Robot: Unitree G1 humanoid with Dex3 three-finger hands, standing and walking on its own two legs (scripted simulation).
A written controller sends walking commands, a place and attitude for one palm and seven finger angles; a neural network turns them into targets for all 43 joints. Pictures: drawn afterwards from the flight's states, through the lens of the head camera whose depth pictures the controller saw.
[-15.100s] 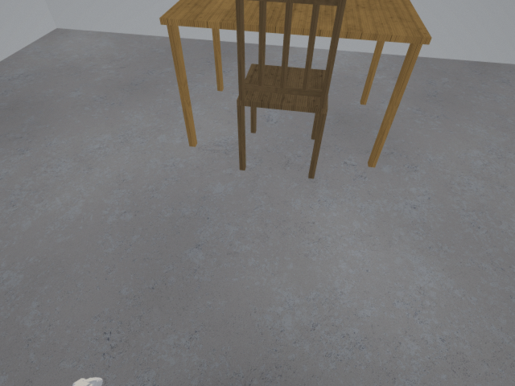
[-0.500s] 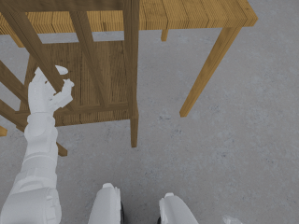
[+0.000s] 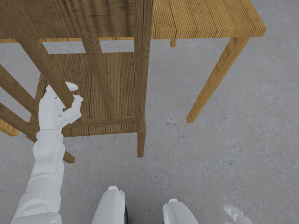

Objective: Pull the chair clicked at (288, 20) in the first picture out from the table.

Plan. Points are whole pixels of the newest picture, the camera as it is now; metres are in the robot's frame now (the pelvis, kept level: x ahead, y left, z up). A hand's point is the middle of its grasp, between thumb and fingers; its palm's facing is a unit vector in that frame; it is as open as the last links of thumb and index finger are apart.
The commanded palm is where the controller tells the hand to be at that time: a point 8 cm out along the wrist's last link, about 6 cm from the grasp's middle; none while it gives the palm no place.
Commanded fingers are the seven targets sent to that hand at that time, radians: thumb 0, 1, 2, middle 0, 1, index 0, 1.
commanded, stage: step backward, pulling the chair out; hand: left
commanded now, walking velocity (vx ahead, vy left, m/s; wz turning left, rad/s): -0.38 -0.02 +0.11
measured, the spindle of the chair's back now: (63, 92) +0.43 +0.22 +0.05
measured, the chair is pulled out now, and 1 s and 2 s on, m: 0.04 0.18 0.26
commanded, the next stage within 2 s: none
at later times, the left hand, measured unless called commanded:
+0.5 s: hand (84, 124) +0.35 +0.16 +0.04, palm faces +0.11 -0.98 -0.14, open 5.5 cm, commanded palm +0.32 +0.21 +0.04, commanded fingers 0.00 0.90 0.90 -0.50 -1.45 -0.50 -1.45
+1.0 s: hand (88, 159) +0.27 +0.14 +0.04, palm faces +0.03 -0.98 -0.17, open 5.5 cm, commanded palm +0.27 +0.19 +0.04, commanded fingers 0.00 0.90 0.90 -0.50 -1.45 -0.50 -1.45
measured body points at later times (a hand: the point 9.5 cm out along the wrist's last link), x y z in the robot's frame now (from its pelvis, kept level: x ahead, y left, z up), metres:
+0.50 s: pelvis -0.03 +0.00 +0.09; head +0.07 +0.00 +0.53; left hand +0.34 +0.21 +0.05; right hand +0.05 -0.26 -0.04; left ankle +0.05 +0.11 -0.63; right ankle -0.04 -0.13 -0.63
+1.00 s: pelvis -0.08 +0.00 +0.09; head -0.02 +0.00 +0.53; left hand +0.26 +0.19 +0.05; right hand +0.03 -0.25 -0.03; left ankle +0.05 +0.11 -0.63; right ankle -0.04 -0.13 -0.63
